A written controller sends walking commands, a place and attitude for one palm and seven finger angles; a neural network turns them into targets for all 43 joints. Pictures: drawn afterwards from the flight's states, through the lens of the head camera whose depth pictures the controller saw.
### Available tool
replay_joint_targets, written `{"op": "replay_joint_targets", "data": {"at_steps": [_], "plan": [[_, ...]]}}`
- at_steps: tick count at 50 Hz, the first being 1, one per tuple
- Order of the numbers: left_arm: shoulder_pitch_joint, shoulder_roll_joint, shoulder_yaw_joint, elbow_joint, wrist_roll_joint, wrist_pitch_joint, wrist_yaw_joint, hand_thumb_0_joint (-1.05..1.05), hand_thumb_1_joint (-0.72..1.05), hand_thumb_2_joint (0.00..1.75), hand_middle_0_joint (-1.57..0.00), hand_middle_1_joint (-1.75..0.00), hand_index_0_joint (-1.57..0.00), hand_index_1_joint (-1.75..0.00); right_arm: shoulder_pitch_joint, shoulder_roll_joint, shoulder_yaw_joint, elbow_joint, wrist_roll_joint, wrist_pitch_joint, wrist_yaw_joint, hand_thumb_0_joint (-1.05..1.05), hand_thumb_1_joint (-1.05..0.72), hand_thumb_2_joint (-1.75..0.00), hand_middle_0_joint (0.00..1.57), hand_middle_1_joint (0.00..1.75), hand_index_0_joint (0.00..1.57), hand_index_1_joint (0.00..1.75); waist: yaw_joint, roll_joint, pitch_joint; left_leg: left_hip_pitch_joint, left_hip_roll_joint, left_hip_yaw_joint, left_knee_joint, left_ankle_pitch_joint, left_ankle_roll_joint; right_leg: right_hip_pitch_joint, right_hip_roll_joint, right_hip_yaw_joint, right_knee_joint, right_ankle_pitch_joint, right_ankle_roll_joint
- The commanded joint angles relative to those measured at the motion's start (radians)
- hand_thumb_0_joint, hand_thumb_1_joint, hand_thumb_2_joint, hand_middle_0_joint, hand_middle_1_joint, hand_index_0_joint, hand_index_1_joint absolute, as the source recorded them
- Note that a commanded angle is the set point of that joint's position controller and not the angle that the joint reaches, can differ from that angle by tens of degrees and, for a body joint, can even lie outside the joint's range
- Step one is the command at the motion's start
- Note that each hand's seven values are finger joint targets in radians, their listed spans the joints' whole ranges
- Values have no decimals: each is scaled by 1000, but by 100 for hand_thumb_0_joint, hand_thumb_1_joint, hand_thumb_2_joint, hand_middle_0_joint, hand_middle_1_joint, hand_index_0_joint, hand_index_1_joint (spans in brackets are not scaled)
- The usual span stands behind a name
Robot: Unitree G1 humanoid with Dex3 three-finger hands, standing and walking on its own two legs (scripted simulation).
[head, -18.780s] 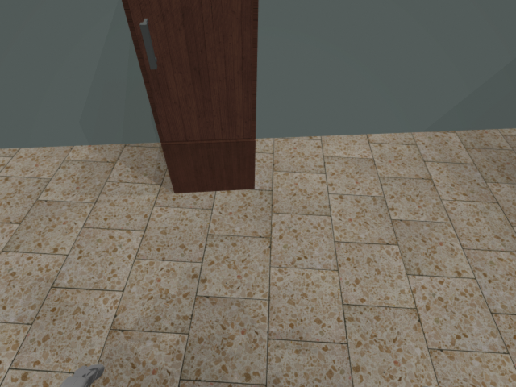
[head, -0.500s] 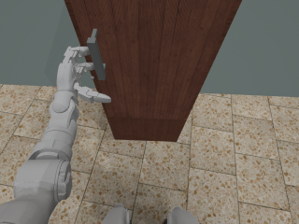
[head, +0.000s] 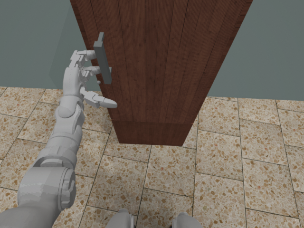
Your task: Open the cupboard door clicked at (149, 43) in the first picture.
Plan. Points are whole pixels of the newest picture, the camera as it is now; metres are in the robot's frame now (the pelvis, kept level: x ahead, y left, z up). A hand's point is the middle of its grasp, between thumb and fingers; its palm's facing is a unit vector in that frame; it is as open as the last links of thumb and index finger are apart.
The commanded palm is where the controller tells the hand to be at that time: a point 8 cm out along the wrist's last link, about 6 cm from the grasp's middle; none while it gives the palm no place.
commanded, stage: move the hooked fingers beside the handle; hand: left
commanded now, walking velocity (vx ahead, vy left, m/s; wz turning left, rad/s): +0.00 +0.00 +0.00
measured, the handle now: (104, 59) +0.55 +0.13 +0.08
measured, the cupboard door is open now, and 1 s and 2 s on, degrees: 0 0 0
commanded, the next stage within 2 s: none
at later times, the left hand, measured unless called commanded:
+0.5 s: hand (95, 80) +0.48 +0.15 +0.08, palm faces -0.04 -1.00 -0.01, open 14.2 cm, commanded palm +0.45 +0.19 +0.08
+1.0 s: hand (87, 80) +0.48 +0.17 +0.08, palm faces -0.03 -1.00 -0.01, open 14.0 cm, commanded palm +0.45 +0.22 +0.08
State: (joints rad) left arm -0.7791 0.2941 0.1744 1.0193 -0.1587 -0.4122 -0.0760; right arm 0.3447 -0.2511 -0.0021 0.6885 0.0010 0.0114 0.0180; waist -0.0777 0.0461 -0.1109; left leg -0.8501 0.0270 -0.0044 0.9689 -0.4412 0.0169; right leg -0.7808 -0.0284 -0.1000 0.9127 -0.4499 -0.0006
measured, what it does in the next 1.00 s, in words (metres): stands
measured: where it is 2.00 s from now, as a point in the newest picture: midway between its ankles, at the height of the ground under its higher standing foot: outside the picture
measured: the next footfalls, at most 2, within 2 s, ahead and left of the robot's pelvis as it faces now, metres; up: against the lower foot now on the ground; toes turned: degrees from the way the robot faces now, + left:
none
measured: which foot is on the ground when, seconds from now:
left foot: down 0.00-1.00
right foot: down 0.00-1.00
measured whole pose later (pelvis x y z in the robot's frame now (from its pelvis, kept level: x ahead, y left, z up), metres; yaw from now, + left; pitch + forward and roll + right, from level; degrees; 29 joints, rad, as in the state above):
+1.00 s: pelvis +0.00 +0.00 +0.00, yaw -3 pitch +18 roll -2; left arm -0.76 0.44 0.38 1.07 -0.14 -0.39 -0.28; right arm 0.37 -0.27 0.03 0.63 0.02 0.05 -0.03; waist -0.13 0.04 -0.10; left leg -0.85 0.06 0.03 0.96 -0.44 0.02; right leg -0.80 0.00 -0.06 0.91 -0.43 0.00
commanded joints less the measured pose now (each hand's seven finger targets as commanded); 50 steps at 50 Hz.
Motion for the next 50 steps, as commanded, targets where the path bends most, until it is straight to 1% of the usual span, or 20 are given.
{"op": "replay_joint_targets", "data": {"at_steps": [1, 3, 5, 7, 11, 14, 17, 19, 27, 30, 33, 34, 37, 39, 41, 42, 44, 45, 48, 50], "plan": [[-546, 12, -76, -235, 43, -76, -73, 0, -50, 30, -30, -120, -30, -120, 125, -156, -55, -61, -4, -22, -11, 0, -90, -90, 20, 30, 20, 30, -109, 43, -414, 455, -14, -67, -95, 410, -4, 20, 78, 24, -88, 340, -26], [-521, 62, -32, -205, 47, -78, -75, 0, -50, 30, -30, -120, -30, -120, 123, -159, -54, -59, -3, -19, -14, 0, -90, -90, 20, 30, 20, 30, -96, 42, -431, 450, -15, -60, -92, 401, -5, 33, 76, 30, -88, 343, -26], [-519, 43, -47, -192, 47, -79, -84, 0, -50, 30, -30, -120, -30, -120, 119, -154, -49, -64, -2, -20, -14, 0, -90, -90, 20, 30, 20, 30, -98, 36, -405, 430, -15, -57, -97, 383, -4, 31, 76, 29, -89, 332, -26], [-525, 60, -29, -176, 42, -80, -90, 0, -50, 30, -30, -120, -30, -120, 119, -156, -47, -63, -3, -21, -15, 0, -90, -90, 20, 30, 20, 30, -97, 55, -402, 432, -16, -57, -97, 373, -5, 21, 76, 30, -89, 320, -27], [-499, 129, 25, -177, 35, -83, -107, 0, -50, 30, -30, -120, -30, -120, 128, -163, -47, -71, -3, -18, -21, 0, -90, -90, 20, 30, 20, 30, -82, 52, -443, 423, -17, -53, -89, 405, -2, 57, 76, 36, -81, 353, -27], [-494, 164, 56, -142, 29, -72, -119, 0, -50, 30, -30, -120, -30, -120, 125, -165, -43, -74, 0, -12, -24, 0, -90, -90, 20, 30, 20, 30, -86, 15, -415, 374, -18, -43, -88, 366, 2, 76, 76, 42, -86, 351, -22], [-493, 195, 79, -161, 26, -74, -130, 0, -50, 30, -30, -120, -30, -120, 125, -166, -42, -81, 2, -10, -28, 0, -90, -90, 20, 30, 20, 30, -77, 49, -439, 384, -18, -39, -86, 376, 2, 79, 74, 46, -83, 357, -21], [-477, 212, 90, -134, 27, -68, -136, 0, -50, 30, -30, -120, -30, -120, 126, -168, -40, -82, 2, -6, -29, 0, -90, -90, 20, 30, 20, 30, -77, 36, -411, 359, -16, -38, -88, 358, 3, 76, 75, 45, -83, 344, -22], [-457, 292, 157, -127, 23, -61, -149, 0, -50, 30, -30, -120, -30, -120, 136, -173, -39, -96, 4, 1, -39, 0, -90, -90, 20, 30, 20, 30, -64, 28, -429, 328, -17, -29, -82, 350, 8, 103, 75, 56, -78, 353, -18], [-449, 295, 156, -121, 22, -50, -157, 0, -50, 30, -30, -120, -30, -120, 135, -173, -35, -105, 6, 4, -39, 0, -90, -90, 20, 30, 20, 30, -69, 29, -416, 303, -19, -21, -82, 334, 11, 113, 74, 62, -84, 352, -15], [-444, 360, 206, -146, 20, -57, -161, 0, -50, 30, -30, -120, -30, -120, 138, -177, -37, -109, 7, 8, -45, 0, -90, -90, 20, 30, 20, 30, -57, 29, -445, 305, -18, -19, -82, 351, 11, 144, 73, 66, -79, 376, -15], [-444, 348, 197, -169, 16, -60, -165, 0, -50, 30, -30, -120, -30, -120, 133, -173, -34, -116, 6, 6, -44, 0, -90, -90, 20, 30, 20, 30, -51, 61, -460, 314, -20, -17, -83, 356, 9, 150, 73, 68, -80, 379, -16], [-447, 372, 209, -186, 16, -68, -170, 0, -50, 30, -30, -120, -30, -120, 139, -174, -34, -112, 6, 8, -47, 0, -90, -90, 20, 30, 20, 30, -54, 65, -473, 340, -13, -22, -78, 393, 8, 139, 76, 65, -74, 398, -15], [-403, 397, 241, -172, 11, -64, -172, 0, -50, 30, -30, -120, -30, -120, 140, -177, -37, -117, 7, 9, -48, 0, -90, -90, 20, 30, 20, 30, -43, 38, -462, 315, -15, -15, -82, 378, 9, 167, 77, 67, -80, 400, -14], [-416, 381, 224, -172, 6, -59, -180, 0, -50, 30, -30, -120, -30, -120, 142, -178, -36, -116, 10, 11, -51, 0, -90, -90, 20, 30, 20, 30, -56, 24, -442, 316, -14, -17, -86, 381, 12, 161, 78, 66, -83, 403, -14], [-418, 365, 209, -176, 8, -55, -185, 0, -50, 30, -30, -120, -30, -120, 135, -174, -35, -119, 10, 10, -50, 0, -90, -90, 20, 30, 20, 30, -55, 57, -448, 322, -15, -12, -86, 382, 10, 158, 76, 67, -83, 405, -12], [-397, 381, 219, -160, 8, -47, -193, 0, -50, 30, -30, -120, -30, -120, 137, -178, -34, -118, 10, 14, -51, 0, -90, -90, 20, 30, 20, 30, -53, 58, -430, 318, -13, -14, -88, 384, 9, 151, 75, 65, -85, 400, -14], [-386, 369, 214, -153, 4, -42, -198, 0, -50, 30, -30, -120, -30, -120, 140, -179, -36, -117, 11, 15, -51, 0, -90, -90, 20, 30, 20, 30, -57, 28, -425, 317, -13, -13, -89, 376, 11, 151, 77, 63, -90, 396, -12], [-358, 405, 243, -165, -6, -44, -212, 0, -50, 30, -30, -120, -30, -120, 138, -182, -35, -124, 12, 17, -54, 0, -90, -90, 20, 30, 20, 30, -42, 24, -435, 303, -14, -10, -91, 389, 12, 187, 76, 69, -87, 420, -14], [-341, 392, 233, -178, -7, -46, -222, 0, -50, 30, -30, -120, -30, -120, 134, -179, -37, -128, 13, 18, -54, 0, -90, -90, 20, 30, 20, 30, -40, 44, -444, 327, -13, -10, -91, 411, 10, 180, 76, 65, -87, 431, -15]]}}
